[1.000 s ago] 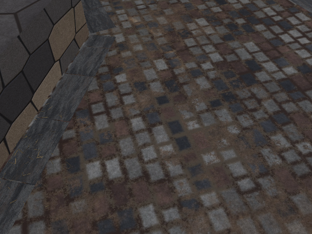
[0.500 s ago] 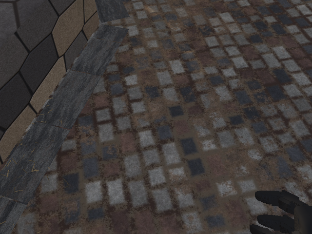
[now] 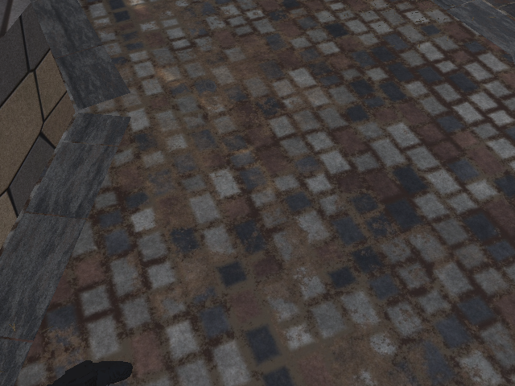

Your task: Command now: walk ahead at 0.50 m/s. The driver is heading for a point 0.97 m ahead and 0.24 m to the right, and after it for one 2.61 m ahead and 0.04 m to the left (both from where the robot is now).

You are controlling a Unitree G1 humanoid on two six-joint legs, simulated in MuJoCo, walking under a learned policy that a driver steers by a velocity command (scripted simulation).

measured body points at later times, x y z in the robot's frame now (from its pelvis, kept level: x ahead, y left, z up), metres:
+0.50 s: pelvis +0.26 -0.01 +0.01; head +0.30 -0.01 +0.46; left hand +0.25 +0.27 -0.12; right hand +0.49 -0.23 -0.08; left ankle +0.44 +0.13 -0.70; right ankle +0.14 -0.11 -0.73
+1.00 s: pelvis +0.53 +0.00 +0.01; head +0.56 -0.02 +0.46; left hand +0.77 +0.19 -0.09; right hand +0.49 -0.29 -0.13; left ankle +0.44 +0.12 -0.73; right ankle +0.67 -0.18 -0.69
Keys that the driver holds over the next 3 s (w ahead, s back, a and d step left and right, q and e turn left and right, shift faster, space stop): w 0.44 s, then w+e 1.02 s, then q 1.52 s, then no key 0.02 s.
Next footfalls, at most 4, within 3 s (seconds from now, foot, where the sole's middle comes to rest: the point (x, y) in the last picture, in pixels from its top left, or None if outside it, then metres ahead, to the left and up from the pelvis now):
0.02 right None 0.18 -0.12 -0.76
0.56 left None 0.48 0.12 -0.76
1.08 right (312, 289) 0.71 -0.17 -0.76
1.58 left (280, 194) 1.06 -0.12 -0.76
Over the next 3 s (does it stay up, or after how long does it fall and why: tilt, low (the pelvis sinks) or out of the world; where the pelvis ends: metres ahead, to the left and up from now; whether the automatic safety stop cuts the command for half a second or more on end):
stays up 0.96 -0.17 0.01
